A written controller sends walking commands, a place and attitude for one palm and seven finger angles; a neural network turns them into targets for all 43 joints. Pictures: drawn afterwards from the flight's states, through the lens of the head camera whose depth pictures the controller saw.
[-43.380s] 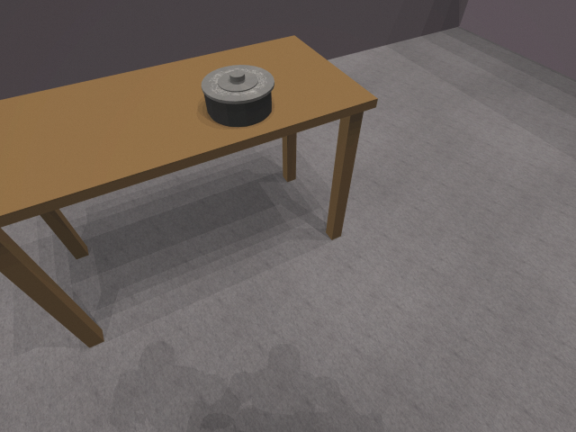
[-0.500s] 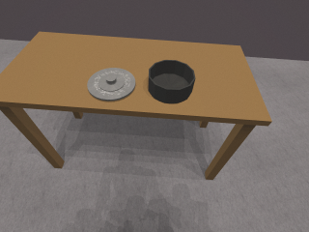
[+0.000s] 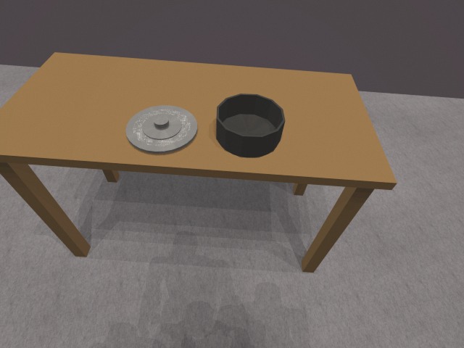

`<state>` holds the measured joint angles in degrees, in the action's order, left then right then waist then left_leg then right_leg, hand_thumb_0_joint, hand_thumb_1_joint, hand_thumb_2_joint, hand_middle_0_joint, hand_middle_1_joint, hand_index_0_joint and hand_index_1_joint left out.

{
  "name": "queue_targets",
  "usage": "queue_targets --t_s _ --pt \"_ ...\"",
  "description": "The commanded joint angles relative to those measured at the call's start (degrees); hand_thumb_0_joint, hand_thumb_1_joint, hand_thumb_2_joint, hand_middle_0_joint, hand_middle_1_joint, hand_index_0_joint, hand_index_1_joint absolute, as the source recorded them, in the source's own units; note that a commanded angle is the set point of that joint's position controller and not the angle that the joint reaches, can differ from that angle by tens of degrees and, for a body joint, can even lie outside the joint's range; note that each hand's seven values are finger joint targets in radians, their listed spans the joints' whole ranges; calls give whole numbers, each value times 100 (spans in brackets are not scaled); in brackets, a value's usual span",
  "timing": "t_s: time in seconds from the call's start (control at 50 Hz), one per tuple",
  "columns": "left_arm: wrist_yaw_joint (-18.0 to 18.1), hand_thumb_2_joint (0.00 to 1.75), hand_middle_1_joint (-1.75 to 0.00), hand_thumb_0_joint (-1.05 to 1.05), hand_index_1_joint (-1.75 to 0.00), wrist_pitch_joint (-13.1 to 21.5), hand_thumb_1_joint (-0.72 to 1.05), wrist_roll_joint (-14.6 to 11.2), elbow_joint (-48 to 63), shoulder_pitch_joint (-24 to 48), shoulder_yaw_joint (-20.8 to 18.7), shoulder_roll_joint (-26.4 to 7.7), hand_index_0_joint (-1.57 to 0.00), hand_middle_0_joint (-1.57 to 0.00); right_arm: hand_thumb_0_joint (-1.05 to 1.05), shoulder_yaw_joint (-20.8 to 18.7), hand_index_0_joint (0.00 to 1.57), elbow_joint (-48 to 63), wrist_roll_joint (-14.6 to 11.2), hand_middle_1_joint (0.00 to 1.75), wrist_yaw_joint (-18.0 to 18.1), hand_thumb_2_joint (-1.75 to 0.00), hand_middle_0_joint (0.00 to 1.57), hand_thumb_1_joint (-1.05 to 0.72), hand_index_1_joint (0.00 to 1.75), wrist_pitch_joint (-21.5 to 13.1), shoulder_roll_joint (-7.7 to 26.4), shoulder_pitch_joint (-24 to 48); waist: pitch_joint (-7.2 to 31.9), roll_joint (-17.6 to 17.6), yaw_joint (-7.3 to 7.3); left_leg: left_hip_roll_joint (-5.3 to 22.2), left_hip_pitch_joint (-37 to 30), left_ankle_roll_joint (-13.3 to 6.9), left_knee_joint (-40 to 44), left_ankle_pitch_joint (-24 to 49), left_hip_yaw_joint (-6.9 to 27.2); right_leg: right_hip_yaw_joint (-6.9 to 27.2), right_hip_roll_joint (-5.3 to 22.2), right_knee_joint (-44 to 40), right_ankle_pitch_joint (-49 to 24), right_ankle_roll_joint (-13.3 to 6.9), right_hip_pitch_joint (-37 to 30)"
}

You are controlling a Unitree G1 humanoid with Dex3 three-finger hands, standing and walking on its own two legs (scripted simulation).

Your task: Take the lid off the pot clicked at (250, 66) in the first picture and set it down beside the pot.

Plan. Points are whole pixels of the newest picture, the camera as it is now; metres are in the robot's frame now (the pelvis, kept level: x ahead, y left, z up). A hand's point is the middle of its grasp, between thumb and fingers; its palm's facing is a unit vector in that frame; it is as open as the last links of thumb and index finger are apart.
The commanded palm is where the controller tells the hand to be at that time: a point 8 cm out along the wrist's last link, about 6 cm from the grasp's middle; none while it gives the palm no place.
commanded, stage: let the arm hang, fingers relaxed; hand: left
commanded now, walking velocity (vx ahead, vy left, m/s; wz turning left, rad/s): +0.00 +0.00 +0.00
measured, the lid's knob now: (161, 121) +0.67 +0.23 -0.04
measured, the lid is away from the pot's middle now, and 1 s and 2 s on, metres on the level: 0.25 0.25 0.25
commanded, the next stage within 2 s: look to check the result in 0.86 s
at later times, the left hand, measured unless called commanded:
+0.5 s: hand out of the picture -0.02 +0.16 -0.18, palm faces +0.05 -0.99 -0.16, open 7.3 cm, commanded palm none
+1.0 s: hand out of the picture -0.03 +0.16 -0.18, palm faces +0.05 -0.99 -0.16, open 7.3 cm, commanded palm none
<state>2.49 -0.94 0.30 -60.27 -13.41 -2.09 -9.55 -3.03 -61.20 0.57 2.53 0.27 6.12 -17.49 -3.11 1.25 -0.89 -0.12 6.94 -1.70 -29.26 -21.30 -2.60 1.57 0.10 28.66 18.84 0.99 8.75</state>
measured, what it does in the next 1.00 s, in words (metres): stands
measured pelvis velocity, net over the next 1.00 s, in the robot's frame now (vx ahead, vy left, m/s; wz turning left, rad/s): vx -0.02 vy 0.00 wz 0.01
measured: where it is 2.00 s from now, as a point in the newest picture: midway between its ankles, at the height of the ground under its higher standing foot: outside the picture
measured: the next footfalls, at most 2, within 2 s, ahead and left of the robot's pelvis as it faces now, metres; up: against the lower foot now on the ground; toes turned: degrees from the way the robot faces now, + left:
none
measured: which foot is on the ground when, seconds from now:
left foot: down 0.00-1.00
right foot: down 0.00-1.00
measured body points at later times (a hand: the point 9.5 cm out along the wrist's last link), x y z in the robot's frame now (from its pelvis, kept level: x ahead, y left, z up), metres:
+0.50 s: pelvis -0.02 +0.00 +0.00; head +0.01 +0.01 +0.45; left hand -0.02 +0.21 -0.16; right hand -0.03 -0.21 -0.15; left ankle -0.06 +0.10 -0.73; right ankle -0.04 -0.14 -0.73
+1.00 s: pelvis -0.02 +0.00 +0.00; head +0.01 +0.01 +0.45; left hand -0.03 +0.21 -0.16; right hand -0.04 -0.21 -0.15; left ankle -0.06 +0.10 -0.73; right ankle -0.04 -0.14 -0.73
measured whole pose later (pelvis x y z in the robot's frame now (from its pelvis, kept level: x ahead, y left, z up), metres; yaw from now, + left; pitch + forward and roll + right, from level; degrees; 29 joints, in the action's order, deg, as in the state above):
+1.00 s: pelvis -0.02 +0.00 +0.00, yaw +0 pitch -1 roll -1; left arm 2.5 -0.3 0.4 -64.4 -15.6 -1.3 -7.7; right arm -2.6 -63.6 0.3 2.6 -0.3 4.8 -17.7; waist -3.7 1.2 -0.5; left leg -0.1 8.2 -1.6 -27.7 -18.7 -2.1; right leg 1.0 0.2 26.5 16.1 1.0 9.5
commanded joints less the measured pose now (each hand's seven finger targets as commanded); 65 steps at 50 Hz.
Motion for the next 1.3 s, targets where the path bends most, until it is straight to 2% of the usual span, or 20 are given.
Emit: queue_targets --t_s 0.0,0.08,0.36,0.46,0.56,0.6,0.68,0.84,0.92,0.98,1.02,1.04,1.16,1.28 --pt "27 90 -30 0 -30 112 90 12 181 -259 -54 -358 -20 -20 0 -71 20 135 -27 30 42 -90 20 -90 30 -89 537 -434 -68 -120 9 592 182 -169 513 2038 450 201 380 -351 -1842 -353 30" --pt "22 90 -30 0 -30 130 90 7 92 -344 -37 -322 -20 -20 0 -58 20 93 -29 30 39 -90 20 -90 30 -106 538 -475 28 -140 5 587 110 -165 530 1986 439 216 389 -412 -1836 -342 23" --pt "24 90 -30 0 -30 138 90 19 -134 -511 12 -193 -20 -20 0 -28 20 -33 -35 30 45 -90 20 -90 30 -106 447 -535 -216 -241 8 603 269 -184 682 1528 506 191 350 -518 -1461 -320 209" --pt "34 90 -30 0 -30 166 90 14 -184 -566 9 -193 -20 -20 0 -26 20 -62 -48 30 47 -90 20 -90 30 -125 422 -549 -22 -57 7 580 175 -173 587 1778 478 224 392 -513 -1707 -322 103" --pt "35 90 -30 0 -30 165 90 17 -213 -582 8 -154 -20 -20 0 -22 20 -97 -44 30 51 -90 20 -90 30 -125 404 -554 -112 -219 6 585 209 -168 619 1771 480 205 386 -512 -1666 -320 156" --pt "44 90 -30 0 -30 165 90 19 -212 -607 8 -170 -20 -20 0 -28 20 -96 -56 30 51 -90 20 -90 30 -121 384 -543 -159 -122 18 570 234 -164 587 1781 488 213 385 -518 -1685 -321 174" --pt "38 90 -30 0 -30 169 90 13 -243 -601 5 -144 -20 -20 0 -25 20 -122 -47 30 57 -90 20 -90 30 -135 394 -548 -96 -222 13 580 198 -168 601 1900 503 195 388 -510 -1727 -310 134" --pt "34 90 -30 0 -30 156 90 18 -244 -583 6 -147 -20 -20 0 -22 20 -129 -41 30 48 -90 20 -90 30 -121 388 -530 -217 -141 21 584 293 -173 674 1638 531 163 382 -540 -1539 -297 194" --pt "31 90 -30 0 -30 152 90 18 -242 -581 6 -150 -20 -20 0 -19 20 -129 -43 30 49 -90 20 -90 30 -120 389 -532 -222 -215 19 595 318 -179 719 1522 545 161 372 -545 -1441 -295 199" --pt "31 90 -30 0 -30 165 90 11 -243 -596 5 -147 -20 -20 0 -17 20 -128 -41 30 53 -90 20 -90 30 -133 408 -533 -68 -141 21 590 236 -177 659 1755 540 166 383 -518 -1644 -296 111" --pt "36 90 -30 0 -30 165 90 17 -246 -583 4 -138 -20 -20 0 -22 20 -143 -44 30 55 -90 20 -90 30 -138 392 -553 -101 -112 15 598 207 -181 670 1838 535 152 381 -499 -1671 -294 156" --pt "32 90 -30 0 -30 164 90 11 -242 -584 4 -150 -20 -20 0 -18 20 -155 -44 30 57 -90 20 -90 30 -142 399 -548 -59 -210 17 596 197 -178 653 1890 531 149 387 -501 -1700 -291 118" --pt "41 90 -30 0 -30 166 90 7 -261 -599 -2 -137 -20 -20 0 -16 20 -169 -46 30 69 -90 20 -90 30 -149 401 -565 -33 -248 13 604 130 -175 644 2101 522 127 383 -476 -1775 -287 106" --pt "48 90 -30 0 -30 168 90 6 -276 -601 -5 -156 -20 -20 0 -11 20 -191 -48 30 65 -90 20 -90 30 -139 386 -572 -86 -133 18 583 186 -156 637 2001 506 138 410 -518 -1757 -292 88"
